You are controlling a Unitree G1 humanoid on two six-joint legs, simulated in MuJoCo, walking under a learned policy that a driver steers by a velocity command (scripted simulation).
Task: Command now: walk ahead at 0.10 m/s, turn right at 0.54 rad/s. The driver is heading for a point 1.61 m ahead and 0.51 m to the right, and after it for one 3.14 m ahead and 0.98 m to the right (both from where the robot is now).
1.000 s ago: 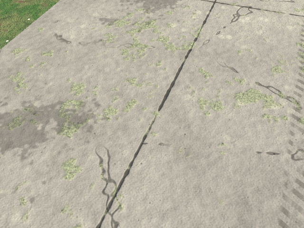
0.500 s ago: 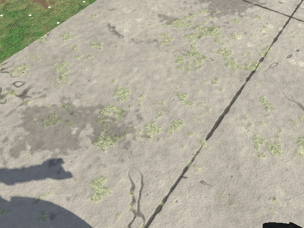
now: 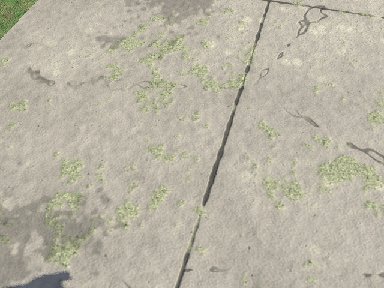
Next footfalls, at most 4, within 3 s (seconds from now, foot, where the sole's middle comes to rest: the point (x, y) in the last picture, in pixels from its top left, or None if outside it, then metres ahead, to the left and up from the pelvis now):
0.36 left None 0.16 0.16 -0.76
0.80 right None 0.03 -0.08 -0.76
1.38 left None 0.39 0.05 -0.76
1.84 right None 0.38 -0.18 -0.76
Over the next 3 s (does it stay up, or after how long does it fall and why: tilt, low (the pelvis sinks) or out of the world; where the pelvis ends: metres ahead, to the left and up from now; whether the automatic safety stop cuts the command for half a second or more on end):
stays up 0.67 -0.25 0.01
